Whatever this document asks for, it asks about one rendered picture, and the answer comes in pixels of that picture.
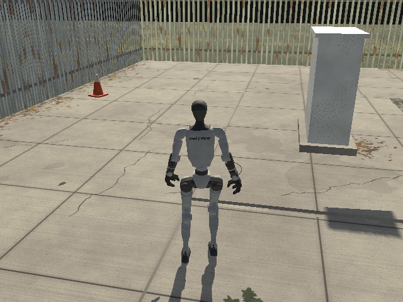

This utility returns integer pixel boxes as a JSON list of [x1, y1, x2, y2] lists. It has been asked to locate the robot left shin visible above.
[[181, 211, 191, 254]]

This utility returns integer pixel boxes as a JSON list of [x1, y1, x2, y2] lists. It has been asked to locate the robot right forearm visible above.
[[225, 152, 239, 181]]

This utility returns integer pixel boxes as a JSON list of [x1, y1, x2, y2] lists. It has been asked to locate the right robot hand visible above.
[[227, 178, 242, 194]]

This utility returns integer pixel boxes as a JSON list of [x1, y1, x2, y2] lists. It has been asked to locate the left robot hand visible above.
[[165, 174, 179, 187]]

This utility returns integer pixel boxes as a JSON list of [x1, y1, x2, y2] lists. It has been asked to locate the left robot upper arm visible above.
[[171, 128, 187, 162]]

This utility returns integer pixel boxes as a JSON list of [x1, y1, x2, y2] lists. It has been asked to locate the right robot thigh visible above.
[[208, 175, 223, 215]]

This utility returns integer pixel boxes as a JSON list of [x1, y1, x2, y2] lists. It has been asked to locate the robot left forearm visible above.
[[166, 153, 178, 177]]

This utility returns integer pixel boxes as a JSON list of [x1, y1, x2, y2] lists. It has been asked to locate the right robot upper arm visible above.
[[213, 127, 231, 162]]

